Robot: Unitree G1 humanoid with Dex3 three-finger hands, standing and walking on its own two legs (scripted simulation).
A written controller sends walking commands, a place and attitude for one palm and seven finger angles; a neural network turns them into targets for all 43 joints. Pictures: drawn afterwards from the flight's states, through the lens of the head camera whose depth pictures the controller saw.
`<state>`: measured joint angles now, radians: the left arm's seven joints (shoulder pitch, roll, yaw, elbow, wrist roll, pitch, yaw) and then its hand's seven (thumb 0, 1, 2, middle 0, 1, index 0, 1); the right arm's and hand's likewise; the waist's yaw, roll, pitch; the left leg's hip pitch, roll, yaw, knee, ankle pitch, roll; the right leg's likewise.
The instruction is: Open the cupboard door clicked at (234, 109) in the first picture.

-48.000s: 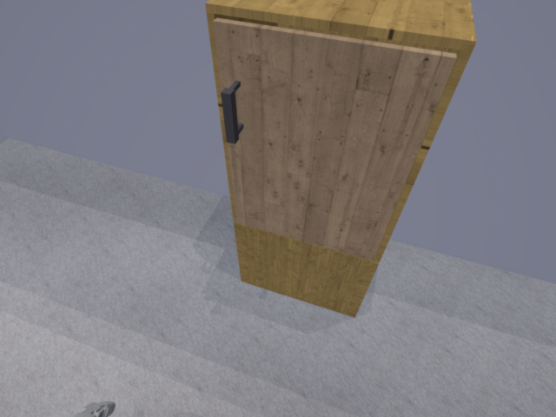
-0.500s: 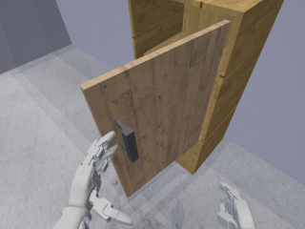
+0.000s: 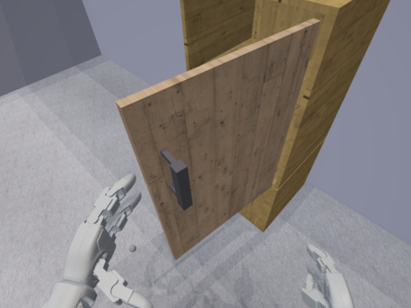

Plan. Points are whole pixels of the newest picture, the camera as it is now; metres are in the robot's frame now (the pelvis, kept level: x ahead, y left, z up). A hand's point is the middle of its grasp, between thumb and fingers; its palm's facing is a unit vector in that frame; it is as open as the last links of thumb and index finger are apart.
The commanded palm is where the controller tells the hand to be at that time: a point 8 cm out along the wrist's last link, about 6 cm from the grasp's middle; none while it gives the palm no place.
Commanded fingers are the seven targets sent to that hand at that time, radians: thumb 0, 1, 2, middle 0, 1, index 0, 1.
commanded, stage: draw the hand back to the body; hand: left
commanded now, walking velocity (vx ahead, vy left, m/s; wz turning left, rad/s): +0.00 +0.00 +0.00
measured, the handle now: (176, 179) +0.32 +0.09 +0.11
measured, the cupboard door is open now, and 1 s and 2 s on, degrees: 82 82 82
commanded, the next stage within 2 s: step back with the hand held close in 1.44 s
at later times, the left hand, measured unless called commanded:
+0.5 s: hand (72, 232) +0.19 +0.21 +0.14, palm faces +0.18 -0.95 -0.27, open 15.4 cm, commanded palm +0.15 +0.26 +0.16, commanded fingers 0.00 -0.05 0.50 -0.17 -0.30 -0.17 -0.30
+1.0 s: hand (29, 198) +0.22 +0.27 +0.18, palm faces +0.40 -0.81 -0.42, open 9.8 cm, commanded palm +0.17 +0.31 +0.20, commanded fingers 0.00 0.83 0.87 -0.20 -0.30 -0.20 -0.30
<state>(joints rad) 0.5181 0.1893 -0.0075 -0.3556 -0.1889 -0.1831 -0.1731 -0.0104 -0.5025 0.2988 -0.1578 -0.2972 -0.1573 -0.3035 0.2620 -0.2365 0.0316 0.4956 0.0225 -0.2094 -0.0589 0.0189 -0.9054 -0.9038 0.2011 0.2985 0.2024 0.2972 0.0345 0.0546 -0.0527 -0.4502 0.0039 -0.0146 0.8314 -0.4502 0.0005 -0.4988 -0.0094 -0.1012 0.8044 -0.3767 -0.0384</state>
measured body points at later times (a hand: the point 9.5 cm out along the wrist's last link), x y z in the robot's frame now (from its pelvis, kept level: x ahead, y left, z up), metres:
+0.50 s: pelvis +0.01 +0.02 +0.02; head +0.00 +0.01 +0.47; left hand +0.18 +0.26 +0.16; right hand +0.20 -0.18 -0.04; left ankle -0.01 +0.12 -0.70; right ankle +0.02 -0.10 -0.70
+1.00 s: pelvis +0.03 +0.02 +0.04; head +0.02 +0.00 +0.49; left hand +0.19 +0.31 +0.21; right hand +0.22 -0.19 -0.05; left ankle -0.01 +0.12 -0.70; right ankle +0.02 -0.10 -0.70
